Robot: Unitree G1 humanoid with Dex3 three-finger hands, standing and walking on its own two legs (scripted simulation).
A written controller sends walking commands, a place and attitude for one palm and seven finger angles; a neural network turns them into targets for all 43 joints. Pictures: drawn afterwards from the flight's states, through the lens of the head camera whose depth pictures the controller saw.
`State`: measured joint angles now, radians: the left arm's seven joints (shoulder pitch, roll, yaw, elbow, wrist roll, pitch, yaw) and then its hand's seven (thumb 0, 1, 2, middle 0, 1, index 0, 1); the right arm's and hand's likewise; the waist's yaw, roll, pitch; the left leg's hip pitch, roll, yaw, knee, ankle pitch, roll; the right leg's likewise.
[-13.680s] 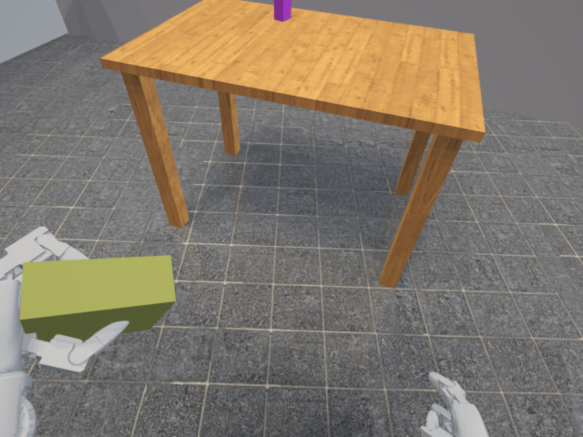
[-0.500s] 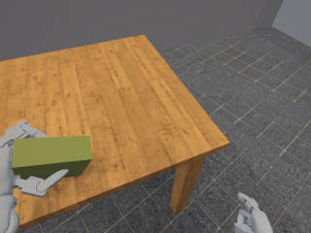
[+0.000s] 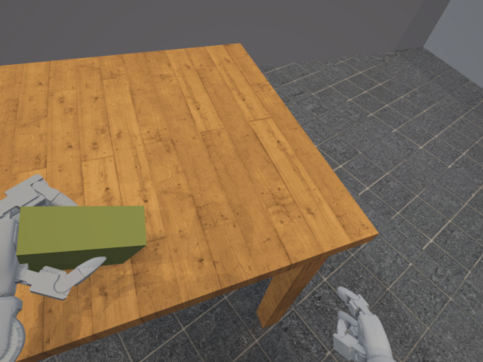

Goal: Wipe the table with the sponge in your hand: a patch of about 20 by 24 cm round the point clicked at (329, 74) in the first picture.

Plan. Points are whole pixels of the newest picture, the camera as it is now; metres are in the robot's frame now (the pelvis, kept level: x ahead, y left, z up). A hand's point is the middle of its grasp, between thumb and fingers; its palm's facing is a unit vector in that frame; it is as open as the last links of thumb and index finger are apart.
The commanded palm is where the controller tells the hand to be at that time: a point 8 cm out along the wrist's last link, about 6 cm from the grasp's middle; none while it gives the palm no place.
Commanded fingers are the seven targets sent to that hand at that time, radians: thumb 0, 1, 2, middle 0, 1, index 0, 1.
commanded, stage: come to a stop and stand still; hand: left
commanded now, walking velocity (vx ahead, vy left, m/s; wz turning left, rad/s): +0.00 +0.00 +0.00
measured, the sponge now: (99, 239) +0.24 +0.21 +0.12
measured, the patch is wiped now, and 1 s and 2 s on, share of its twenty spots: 0.00 0.00 0.00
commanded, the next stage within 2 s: look again from close up in 1.28 s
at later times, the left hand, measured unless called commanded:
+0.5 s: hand (73, 253) +0.20 +0.22 +0.15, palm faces +0.30 -0.87 -0.38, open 9.1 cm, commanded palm +0.15 +0.27 +0.17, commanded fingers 0.00 0.10 1.30 -1.20 -1.60 -1.20 -1.60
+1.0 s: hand (62, 238) +0.22 +0.24 +0.15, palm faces +0.35 -0.85 -0.40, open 9.1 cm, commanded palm +0.16 +0.27 +0.17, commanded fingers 0.00 0.10 1.30 -1.20 -1.60 -1.20 -1.60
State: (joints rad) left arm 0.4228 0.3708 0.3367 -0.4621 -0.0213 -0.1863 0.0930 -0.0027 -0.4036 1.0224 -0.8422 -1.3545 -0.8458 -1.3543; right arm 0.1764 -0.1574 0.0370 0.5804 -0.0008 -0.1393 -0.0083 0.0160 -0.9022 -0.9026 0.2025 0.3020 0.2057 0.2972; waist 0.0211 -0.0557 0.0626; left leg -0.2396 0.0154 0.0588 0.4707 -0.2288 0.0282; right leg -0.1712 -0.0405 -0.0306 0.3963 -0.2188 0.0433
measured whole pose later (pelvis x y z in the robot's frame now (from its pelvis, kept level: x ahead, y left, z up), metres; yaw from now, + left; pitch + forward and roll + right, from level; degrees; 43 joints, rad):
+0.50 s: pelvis -0.01 +0.00 +0.00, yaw -1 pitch -1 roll -1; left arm 0.46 0.33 0.30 -0.44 -0.03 -0.22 0.08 0.00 -0.40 1.03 -0.83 -1.37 -0.84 -1.37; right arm 0.21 -0.21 0.00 0.56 0.01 -0.14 0.01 0.02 -0.90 -0.90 0.20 0.30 0.20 0.30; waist 0.00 0.00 0.04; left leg -0.26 0.02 0.07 0.50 -0.22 0.02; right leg -0.21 -0.04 -0.02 0.45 -0.22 0.04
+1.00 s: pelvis +0.00 -0.01 +0.00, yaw +0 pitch +0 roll -1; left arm 0.43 0.38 0.35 -0.45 -0.03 -0.21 0.09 0.00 -0.40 1.03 -0.83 -1.38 -0.83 -1.38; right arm 0.19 -0.18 0.02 0.58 0.00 -0.15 -0.02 0.02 -0.90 -0.90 0.20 0.30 0.20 0.30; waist 0.01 -0.04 0.07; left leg -0.24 0.02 0.05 0.46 -0.21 0.02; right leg -0.17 -0.03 -0.04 0.38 -0.21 0.03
